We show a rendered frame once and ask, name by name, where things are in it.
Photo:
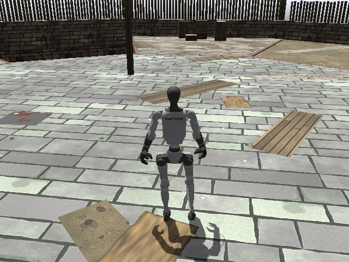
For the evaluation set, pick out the right robot upper arm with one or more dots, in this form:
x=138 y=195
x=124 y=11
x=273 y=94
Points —
x=194 y=124

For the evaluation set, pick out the left robot thigh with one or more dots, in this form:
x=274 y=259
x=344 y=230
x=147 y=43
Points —
x=161 y=160

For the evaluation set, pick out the robot left hand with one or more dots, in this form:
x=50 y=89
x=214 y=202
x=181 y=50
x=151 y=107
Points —
x=146 y=156

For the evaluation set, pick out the robot right forearm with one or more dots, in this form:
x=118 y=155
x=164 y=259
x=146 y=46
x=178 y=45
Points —
x=201 y=143

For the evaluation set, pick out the robot head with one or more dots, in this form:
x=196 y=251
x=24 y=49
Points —
x=173 y=94

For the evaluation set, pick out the robot right hand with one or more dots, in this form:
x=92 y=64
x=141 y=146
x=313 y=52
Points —
x=199 y=151

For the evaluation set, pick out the robot left forearm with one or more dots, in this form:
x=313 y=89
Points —
x=146 y=145

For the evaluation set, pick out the left robot upper arm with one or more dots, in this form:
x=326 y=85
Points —
x=153 y=124

